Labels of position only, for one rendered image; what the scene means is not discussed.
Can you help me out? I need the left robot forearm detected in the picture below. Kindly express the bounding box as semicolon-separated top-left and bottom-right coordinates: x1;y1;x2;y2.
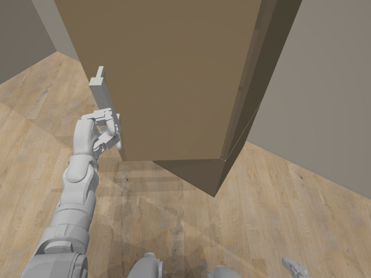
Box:
20;154;99;278

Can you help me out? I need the handle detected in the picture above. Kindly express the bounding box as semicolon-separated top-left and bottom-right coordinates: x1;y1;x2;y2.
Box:
89;66;121;135

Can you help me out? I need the left robot shin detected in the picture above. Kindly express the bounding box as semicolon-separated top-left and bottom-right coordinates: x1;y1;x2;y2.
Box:
144;253;156;258

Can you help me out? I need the left robot upper arm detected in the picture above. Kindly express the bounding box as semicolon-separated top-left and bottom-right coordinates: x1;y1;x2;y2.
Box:
23;252;88;278

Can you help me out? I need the robot left thigh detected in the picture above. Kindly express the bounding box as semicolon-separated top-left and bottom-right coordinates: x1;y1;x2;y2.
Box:
127;257;163;278

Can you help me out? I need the robot left hand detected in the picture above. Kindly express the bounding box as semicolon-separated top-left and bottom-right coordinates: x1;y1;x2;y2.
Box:
73;108;122;161

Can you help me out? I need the cupboard door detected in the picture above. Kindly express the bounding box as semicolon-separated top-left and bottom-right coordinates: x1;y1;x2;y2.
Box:
54;0;261;162

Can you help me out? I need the robot right hand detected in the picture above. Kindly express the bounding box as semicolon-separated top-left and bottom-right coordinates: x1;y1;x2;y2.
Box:
282;257;312;278

